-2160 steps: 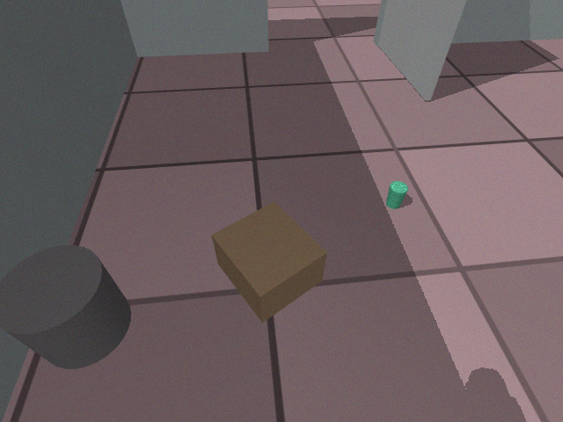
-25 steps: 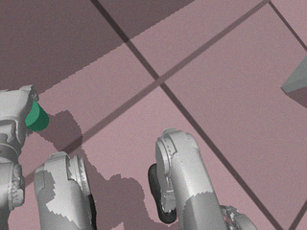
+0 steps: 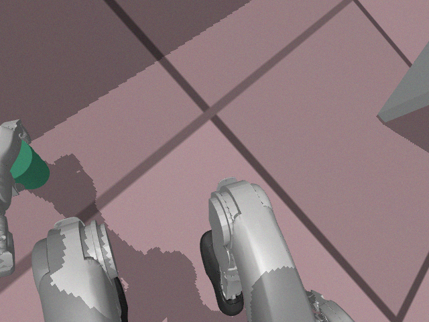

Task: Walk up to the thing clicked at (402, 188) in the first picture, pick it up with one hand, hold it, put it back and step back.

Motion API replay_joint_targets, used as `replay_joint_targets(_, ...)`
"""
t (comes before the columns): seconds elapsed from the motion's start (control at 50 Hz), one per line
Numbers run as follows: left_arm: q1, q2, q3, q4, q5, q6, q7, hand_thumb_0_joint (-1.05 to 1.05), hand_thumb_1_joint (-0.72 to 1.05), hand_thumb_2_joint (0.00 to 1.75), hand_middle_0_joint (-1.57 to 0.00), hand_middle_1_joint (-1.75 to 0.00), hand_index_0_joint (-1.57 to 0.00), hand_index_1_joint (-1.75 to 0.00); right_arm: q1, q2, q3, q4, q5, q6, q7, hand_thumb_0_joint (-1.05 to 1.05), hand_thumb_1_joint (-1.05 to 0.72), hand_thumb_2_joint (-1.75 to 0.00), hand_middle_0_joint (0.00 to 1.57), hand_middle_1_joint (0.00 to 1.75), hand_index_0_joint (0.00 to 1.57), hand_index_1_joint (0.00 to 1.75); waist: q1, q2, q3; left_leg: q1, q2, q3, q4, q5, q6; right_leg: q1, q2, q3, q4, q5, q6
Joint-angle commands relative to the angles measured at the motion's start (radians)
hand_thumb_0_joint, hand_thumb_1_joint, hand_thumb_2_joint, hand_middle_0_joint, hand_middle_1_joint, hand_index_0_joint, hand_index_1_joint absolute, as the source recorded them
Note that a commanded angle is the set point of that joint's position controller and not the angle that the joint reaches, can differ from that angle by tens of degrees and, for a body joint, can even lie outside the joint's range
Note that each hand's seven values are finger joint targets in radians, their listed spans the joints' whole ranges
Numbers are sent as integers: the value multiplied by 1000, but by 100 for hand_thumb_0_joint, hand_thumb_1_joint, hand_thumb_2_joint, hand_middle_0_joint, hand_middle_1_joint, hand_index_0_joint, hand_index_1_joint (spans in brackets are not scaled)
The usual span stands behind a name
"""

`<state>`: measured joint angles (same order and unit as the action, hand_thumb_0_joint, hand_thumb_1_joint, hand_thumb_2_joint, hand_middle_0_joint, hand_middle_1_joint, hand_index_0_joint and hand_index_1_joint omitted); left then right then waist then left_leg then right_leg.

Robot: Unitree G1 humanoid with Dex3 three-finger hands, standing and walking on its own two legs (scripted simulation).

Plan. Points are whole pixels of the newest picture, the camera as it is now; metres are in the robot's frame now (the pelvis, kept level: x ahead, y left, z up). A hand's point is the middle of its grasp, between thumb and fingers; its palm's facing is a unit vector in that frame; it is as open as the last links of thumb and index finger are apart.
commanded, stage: open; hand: left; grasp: from above
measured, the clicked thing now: (20, 167) +0.45 +0.27 -0.25
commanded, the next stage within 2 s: withdraw in 0.62 s
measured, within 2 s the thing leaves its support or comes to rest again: neither
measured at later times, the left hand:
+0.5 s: hand (9, 165) +0.44 +0.28 -0.20, palm faces -0.45 -0.09 -0.89, open 13.1 cm
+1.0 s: hand out of the picture +0.46 +0.29 -0.16, palm faces -0.31 -0.09 -0.95, open 14.0 cm
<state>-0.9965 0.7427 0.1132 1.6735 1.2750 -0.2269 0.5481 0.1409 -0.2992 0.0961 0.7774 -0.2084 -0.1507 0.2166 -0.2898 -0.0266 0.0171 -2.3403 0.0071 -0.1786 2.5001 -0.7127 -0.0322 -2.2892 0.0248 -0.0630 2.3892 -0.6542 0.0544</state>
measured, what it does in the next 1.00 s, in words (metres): stands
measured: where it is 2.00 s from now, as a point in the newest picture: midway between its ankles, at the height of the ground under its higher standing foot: (174, 310)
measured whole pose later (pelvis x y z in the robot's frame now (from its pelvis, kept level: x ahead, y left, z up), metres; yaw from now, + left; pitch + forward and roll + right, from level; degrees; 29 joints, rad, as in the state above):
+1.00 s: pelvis +0.00 +0.00 +0.01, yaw +0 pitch +34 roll -8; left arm -0.86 0.68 0.16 1.39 1.25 -0.14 0.57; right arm 0.16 -0.29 0.04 0.79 -0.18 -0.14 0.26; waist -0.27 -0.01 -0.05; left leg -2.33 0.01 -0.16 2.46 -0.72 -0.03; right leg -2.28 0.02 -0.06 2.35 -0.67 0.04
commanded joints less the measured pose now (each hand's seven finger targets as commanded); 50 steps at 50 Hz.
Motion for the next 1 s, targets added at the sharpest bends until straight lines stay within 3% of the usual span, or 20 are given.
replay_joint_targets(0.0,-319,184,-20,-94,15,-12,58,0,-17,107,-31,-110,-33,-108,198,-265,-68,0,-9,-16,-4,0,-89,-89,20,30,20,30,-60,282,-594,403,-16,122,-245,102,57,322,33,-134,-232,129,-79)
replay_joint_targets(0.04,-296,243,29,-128,23,-17,84,0,-26,109,-23,-112,-25,-110,202,-277,-70,-6,-6,-17,-9,0,-88,-89,20,30,20,30,-31,302,-613,414,-18,118,-261,108,55,326,30,-139,-236,128,-80)
replay_joint_targets(0.12,-334,223,9,-136,44,-6,112,0,-33,113,-19,-114,-20,-113,195,-272,-69,4,-17,-30,2,0,-89,-89,20,30,20,30,-55,342,-611,452,-15,121,-256,100,49,291,29,-140,-224,129,-82)
replay_joint_targets(0.18,-311,216,16,-129,39,11,135,0,-41,118,-14,-117,-14,-117,190,-274,-74,12,-16,-33,8,0,-89,-89,20,30,20,30,-45,364,-631,463,-11,119,-261,130,48,298,32,-140,-225,161,-80)
replay_joint_targets(0.2,-328,205,11,-112,42,18,139,0,-41,119,-13,-119,-13,-118,196,-275,-73,15,-24,-36,14,0,-89,-89,20,30,20,30,-69,346,-623,468,-12,119,-252,137,48,294,28,-144,-219,172,-77)
replay_joint_targets(0.24,-306,218,21,-108,32,31,146,0,-43,119,-11,-119,-12,-118,193,-277,-72,15,-19,-35,17,0,-89,-89,20,30,20,30,-48,362,-629,462,-12,120,-264,151,48,300,29,-141,-224,185,-79)
replay_joint_targets(0.42,-338,216,11,-126,-24,56,88,0,-47,113,-9,-117,-10,-116,216,-280,-65,23,-27,-51,40,0,-89,-90,20,30,20,30,-69,322,-628,427,-10,122,-237,161,58,359,30,-132,-229,198,-75)
replay_joint_targets(0.5,-262,215,36,-141,-40,46,72,0,-45,118,-11,-120,-11,-119,224,-285,-72,13,-23,-49,39,0,-89,-90,20,30,20,30,-40,317,-683,455,-14,118,-252,209,52,398,25,-139,-225,235,-76)
replay_joint_targets(0.54,-263,209,35,-137,-32,38,60,0,-43,116,-10,-121,-11,-119,232,-287,-77,18,-25,-44,41,0,-89,-90,20,30,20,30,-52,330,-672,449,-13,118,-251,205,52,388,28,-142,-223,233,-77)
replay_joint_targets(0.56,-278,174,1,-133,-29,34,49,0,-45,116,-10,-120,-11,-119,220,-277,-72,11,-24,-43,42,0,-89,-90,20,30,20,30,-62,316,-666,436,-11,120,-243,194,55,397,34,-139,-228,230,-76)
replay_joint_targets(0.58,-286,216,25,-142,-26,29,49,0,-45,115,-10,-120,-11,-119,228,-284,-76,21,-24,-40,41,0,-89,-90,20,30,20,30,-62,306,-662,419,-11,122,-235,191,58,410,32,-136,-235,232,-73)
replay_joint_targets(0.62,-255,238,40,-168,-27,22,47,0,-47,115,-10,-117,-10,-117,229,-282,-74,8,-17,-33,36,0,-89,-90,20,30,20,30,-33,311,-672,412,-14,122,-246,189,58,417,29,-130,-238,218,-75)
replay_joint_targets(0.64,-238,193,7,-156,-30,21,47,0,-47,115,-10,-117,-10,-116,219,-270,-68,12,-12,-30,35,0,-89,-90,20,30,20,30,-25,326,-668,421,-14,121,-259,165,54,401,31,-129,-238,191,-80)
replay_joint_targets(0.68,-281,230,24,-194,-10,12,58,0,-45,116,-10,-118,-10,-118,220,-276,-72,15,-16,-29,34,0,-89,-90,20,30,20,30,-36,344,-679,448,-12,119,-252,178,51,385,33,-136,-228,205,-82)
replay_joint_targets(0.72,-289,193,-3,-151,-7,13,59,0,-53,106,-7,-109,-8,-108,214,-278,-70,17,-16,-33,36,0,-91,-90,20,30,20,30,-59,347,-636,463,-12,114,-247,170,48,336,30,-145,-213,199,-83)
replay_joint_targets(0.76,-328,245,34,-196,4,6,77,0,-54,99,-6,-105,-7,-104,218,-285,-75,12,-23,-37,35,0,-91,-90,20,30,20,30,-59,353,-649,473,-11,115,-245,175,50,347,32,-144,-225,209,-80)
replay_joint_targets(0.8,-243,224,43,-191,-5,24,95,0,-55,100,-6,-105,-7,-104,204,-273,-78,12,-13,-34,36,0,-91,-90,20,30,20,30,-11,384,-675,497,-12,121,-267,175,46,353,28,-136,-229,199,-84)
replay_joint_targets(0.84,-293,242,44,-260,-3,34,106,0,-55,100,-6,-104,-7,-103,202,-274,-83,9,-18,-35,41,0,-91,-90,20,30,20,30,-21,409,-708,518,-12,128,-276,166,45,360,25,-132,-236,198,-84)
replay_joint_targets(0.88,-226,274,82,-379,-32,64,105,0,-57,102,-7,-104,-7,-104,184,-274,-113,-13,15,-16,33,0,-92,-91,20,30,20,30,49,477,-834,590,-12,140,-318,205,38,393,22,-112,-237,224,-96)
replay_joint_targets(0.98,-202,242,64,-607,-71,151,30,0,-58,102,-8,-100,-7,-102,183,-264,-183,-29,79,36,15,0,-92,-91,20,30,20,30,97,524,-952,705,-9,157,-399,256,30,400,13,-79,-271,269,-107)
